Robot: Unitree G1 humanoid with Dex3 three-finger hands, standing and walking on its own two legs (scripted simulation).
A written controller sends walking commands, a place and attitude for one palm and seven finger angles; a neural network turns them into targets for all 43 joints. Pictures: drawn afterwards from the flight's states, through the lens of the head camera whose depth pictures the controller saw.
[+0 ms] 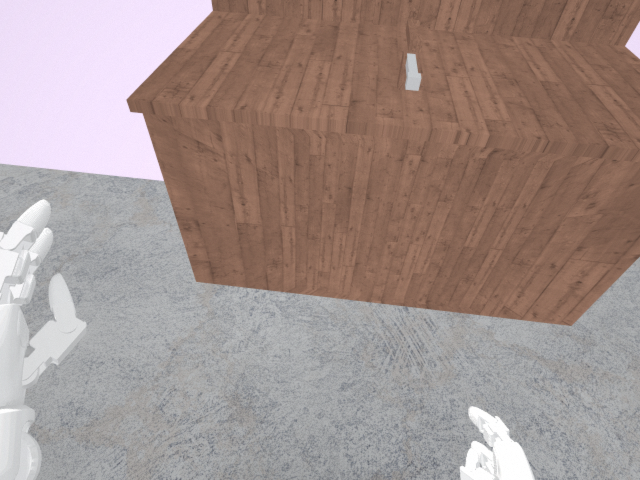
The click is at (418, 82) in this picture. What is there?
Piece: tap's lever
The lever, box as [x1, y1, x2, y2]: [405, 72, 420, 90]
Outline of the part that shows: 408,72 405,83 405,89 418,90 420,73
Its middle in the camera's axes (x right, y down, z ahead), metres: +0.20 -0.34 +0.83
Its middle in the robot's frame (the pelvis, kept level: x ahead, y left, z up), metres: +0.87 -0.14 +0.11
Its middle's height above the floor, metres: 0.89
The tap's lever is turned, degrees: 0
